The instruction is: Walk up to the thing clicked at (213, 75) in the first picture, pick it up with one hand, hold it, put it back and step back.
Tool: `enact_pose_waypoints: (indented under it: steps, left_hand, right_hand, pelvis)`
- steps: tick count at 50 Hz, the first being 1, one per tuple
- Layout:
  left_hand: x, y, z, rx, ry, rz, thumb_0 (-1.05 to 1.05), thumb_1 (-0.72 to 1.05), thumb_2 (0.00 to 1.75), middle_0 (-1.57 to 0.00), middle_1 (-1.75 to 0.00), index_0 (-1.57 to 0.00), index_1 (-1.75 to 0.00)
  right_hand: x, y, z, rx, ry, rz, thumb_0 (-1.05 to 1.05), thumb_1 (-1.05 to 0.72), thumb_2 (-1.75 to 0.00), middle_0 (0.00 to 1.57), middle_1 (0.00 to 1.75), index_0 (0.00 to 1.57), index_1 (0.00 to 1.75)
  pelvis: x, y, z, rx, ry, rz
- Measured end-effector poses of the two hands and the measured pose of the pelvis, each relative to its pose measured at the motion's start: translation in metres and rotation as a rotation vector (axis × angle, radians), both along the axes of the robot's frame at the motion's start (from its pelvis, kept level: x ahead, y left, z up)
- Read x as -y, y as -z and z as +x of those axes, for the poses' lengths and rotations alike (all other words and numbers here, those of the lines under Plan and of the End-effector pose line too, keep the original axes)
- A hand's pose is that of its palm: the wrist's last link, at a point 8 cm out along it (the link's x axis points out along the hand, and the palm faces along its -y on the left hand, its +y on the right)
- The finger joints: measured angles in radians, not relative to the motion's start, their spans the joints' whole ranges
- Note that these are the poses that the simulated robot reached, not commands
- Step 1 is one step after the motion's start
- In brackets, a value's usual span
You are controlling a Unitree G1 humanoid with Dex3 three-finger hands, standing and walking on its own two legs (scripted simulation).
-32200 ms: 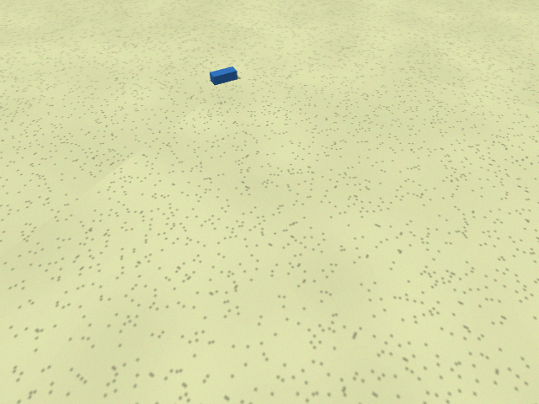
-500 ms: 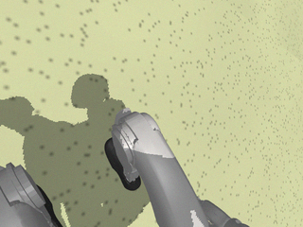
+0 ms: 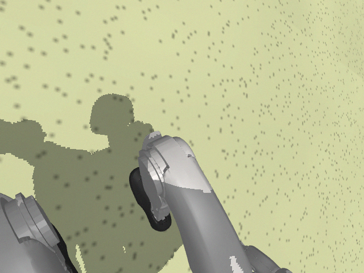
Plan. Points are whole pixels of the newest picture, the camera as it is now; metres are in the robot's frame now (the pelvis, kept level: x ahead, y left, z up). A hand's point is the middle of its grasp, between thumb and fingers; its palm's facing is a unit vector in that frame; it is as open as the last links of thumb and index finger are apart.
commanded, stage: settle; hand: left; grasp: from above
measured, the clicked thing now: out of the picture +0.47 +0.38 -0.29
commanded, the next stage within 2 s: lift in 0.56 s
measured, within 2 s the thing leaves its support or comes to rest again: neither
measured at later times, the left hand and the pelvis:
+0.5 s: hand out of the picture +0.46 +0.38 -0.15, palm faces -0.31 -0.27 -0.91, open 9.9 cm; pelvis +0.01 -0.01 +0.00, yaw +5 degrees
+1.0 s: hand out of the picture +0.43 +0.37 -0.08, palm faces -0.35 -0.28 -0.90, open 9.9 cm; pelvis +0.01 -0.02 +0.04, yaw +8 degrees
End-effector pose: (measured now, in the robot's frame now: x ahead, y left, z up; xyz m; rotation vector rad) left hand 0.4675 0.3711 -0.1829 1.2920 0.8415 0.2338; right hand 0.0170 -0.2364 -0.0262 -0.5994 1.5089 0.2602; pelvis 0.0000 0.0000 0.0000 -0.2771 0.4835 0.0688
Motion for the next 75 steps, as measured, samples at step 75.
enact_pose_waypoints:
  steps: [75]
  left_hand:
    - [0.026, -0.344, -0.117, 0.003, 0.115, -0.005, 0.00, 0.08, 0.37, -0.67, -0.53, -0.69, -0.50]
  right_hand:
    - [0.014, -0.098, 0.154, 0.428, 0.210, 0.101, 0.00, -0.90, -0.90, 0.20, 0.30, 0.20, 0.29]
  pelvis:
    - [0.020, -0.184, 0.006, -0.055, -0.126, 0.172]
